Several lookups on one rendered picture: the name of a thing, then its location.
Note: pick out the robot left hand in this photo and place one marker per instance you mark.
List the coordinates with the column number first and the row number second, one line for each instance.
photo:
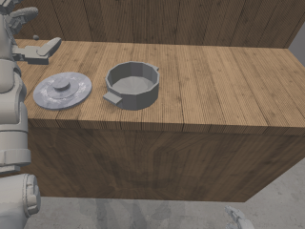
column 10, row 24

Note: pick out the knob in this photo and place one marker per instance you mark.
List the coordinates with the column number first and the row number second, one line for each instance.
column 61, row 84

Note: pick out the pot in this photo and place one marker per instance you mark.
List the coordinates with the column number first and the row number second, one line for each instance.
column 132, row 85

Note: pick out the robot left upper arm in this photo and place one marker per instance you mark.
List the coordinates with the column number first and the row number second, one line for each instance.
column 19, row 199

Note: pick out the left robot forearm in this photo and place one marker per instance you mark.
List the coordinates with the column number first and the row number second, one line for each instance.
column 14, row 127

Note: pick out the table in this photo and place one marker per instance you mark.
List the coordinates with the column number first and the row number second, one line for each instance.
column 230, row 114

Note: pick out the robot right hand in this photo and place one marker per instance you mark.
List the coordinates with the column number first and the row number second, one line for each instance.
column 239, row 218

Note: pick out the lid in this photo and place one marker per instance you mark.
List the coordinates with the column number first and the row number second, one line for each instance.
column 48, row 98

